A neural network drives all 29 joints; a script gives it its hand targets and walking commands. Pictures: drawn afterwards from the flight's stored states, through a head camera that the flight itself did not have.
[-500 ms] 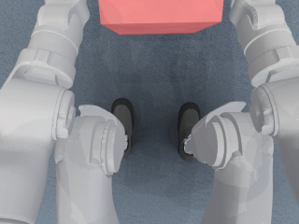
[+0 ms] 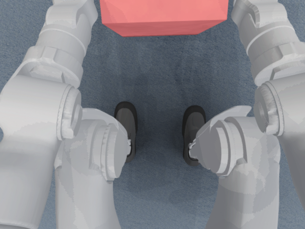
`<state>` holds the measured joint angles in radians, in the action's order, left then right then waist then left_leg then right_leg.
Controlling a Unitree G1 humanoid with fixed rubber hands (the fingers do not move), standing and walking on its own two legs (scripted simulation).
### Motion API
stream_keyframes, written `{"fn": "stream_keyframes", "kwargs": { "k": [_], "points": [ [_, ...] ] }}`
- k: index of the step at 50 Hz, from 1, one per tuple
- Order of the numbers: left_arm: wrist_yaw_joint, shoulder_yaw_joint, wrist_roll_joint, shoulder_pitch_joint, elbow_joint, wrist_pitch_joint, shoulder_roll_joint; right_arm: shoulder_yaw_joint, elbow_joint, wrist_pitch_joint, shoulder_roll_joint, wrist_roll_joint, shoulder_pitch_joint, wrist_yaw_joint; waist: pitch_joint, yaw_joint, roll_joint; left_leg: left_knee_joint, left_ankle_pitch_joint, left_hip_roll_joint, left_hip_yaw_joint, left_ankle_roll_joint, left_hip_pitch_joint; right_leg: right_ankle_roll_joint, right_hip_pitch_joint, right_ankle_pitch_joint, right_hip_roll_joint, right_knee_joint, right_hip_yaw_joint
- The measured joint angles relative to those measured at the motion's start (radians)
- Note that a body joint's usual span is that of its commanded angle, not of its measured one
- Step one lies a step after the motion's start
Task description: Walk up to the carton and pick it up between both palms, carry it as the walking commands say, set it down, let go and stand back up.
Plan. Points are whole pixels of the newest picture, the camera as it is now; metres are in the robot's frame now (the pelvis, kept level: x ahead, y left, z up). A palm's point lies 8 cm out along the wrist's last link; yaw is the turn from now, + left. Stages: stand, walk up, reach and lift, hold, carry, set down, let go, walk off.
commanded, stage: reach and lift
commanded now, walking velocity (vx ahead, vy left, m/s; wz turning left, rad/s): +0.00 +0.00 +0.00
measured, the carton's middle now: out of the picture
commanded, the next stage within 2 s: none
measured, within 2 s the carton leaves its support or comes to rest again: leaves its support in 0.32 s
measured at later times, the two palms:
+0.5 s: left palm out of the picture +0.55 +0.14 -0.14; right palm out of the picture +0.53 -0.16 -0.17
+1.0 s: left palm out of the picture +0.54 +0.15 -0.09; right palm out of the picture +0.54 -0.15 -0.11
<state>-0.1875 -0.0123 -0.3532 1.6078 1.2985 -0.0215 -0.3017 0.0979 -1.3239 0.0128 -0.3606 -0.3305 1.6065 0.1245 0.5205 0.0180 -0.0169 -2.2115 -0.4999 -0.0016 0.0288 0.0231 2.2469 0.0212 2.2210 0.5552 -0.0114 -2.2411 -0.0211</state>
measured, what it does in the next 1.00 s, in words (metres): stands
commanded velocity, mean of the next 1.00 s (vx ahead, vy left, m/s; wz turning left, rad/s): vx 0.00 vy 0.00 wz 0.00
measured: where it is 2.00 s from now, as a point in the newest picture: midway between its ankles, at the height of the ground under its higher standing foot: (158, 143)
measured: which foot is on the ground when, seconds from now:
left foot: down 0.00-1.00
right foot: down 0.00-1.00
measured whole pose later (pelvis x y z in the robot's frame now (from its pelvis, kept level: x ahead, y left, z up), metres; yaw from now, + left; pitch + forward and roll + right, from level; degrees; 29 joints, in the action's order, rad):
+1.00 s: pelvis +0.00 +0.01 +0.04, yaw -3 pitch +26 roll -2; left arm -0.22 0.32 -0.05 1.37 0.74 0.26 -0.13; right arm -0.06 -0.96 -0.29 -0.34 -0.13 1.43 0.11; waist 0.53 0.06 -0.04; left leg -2.15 -0.56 -0.09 -0.03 -0.02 2.04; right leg -0.02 2.02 0.57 0.04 -2.14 -0.01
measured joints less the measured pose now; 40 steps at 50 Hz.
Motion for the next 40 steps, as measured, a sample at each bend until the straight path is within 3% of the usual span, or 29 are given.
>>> {"fn": "stream_keyframes", "kwargs": {
  "k": [10, 18, 23, 31, 40],
  "points": [
    [0.016, 0.051, 0.056, -0.002, -0.024, 0.075, 0.001, -0.039, 0.059, -0.085, -0.013, 0.049, -0.014, -0.040, 0.001, -0.001, -0.020, -0.039, -0.004, 0.001, 0.007, 0.008, 0.010, -0.006, 0.009, 0.007, 0.001, -0.041, 0.007],
    [-0.005, 0.039, 0.058, -0.044, -0.141, 0.151, 0.019, -0.027, 0.132, -0.153, -0.023, 0.064, -0.074, -0.004, 0.004, 0.013, -0.006, -0.039, 0.002, -0.028, -0.010, -0.014, -0.039, -0.015, -0.031, 0.025, 0.024, -0.039, 0.013],
    [-0.019, 0.102, 0.113, -0.086, -0.209, 0.157, 0.057, -0.025, 0.173, -0.188, -0.015, 0.073, -0.136, 0.012, 0.004, 0.027, 0.020, -0.032, -0.057, -0.060, -0.035, -0.057, -0.089, -0.027, -0.071, 0.027, 0.053, -0.013, 0.019],
    [-0.048, 0.201, 0.183, -0.162, -0.322, 0.190, 0.112, -0.039, 0.237, -0.236, -0.012, 0.093, -0.169, 0.011, 0.005, 0.040, -0.013, -0.002, -0.057, -0.080, -0.047, -0.043, -0.144, -0.046, -0.137, 0.019, 0.058, 0.031, 0.023],
    [-0.037, 0.299, 0.258, -0.181, -0.418, 0.223, 0.140, -0.119, 0.246, -0.265, 0.002, 0.165, -0.115, -0.010, 0.004, 0.038, -0.006, 0.035, -0.036, -0.086, -0.051, -0.043, -0.167, -0.046, -0.164, 0.002, 0.054, 0.068, 0.022]
  ]
}}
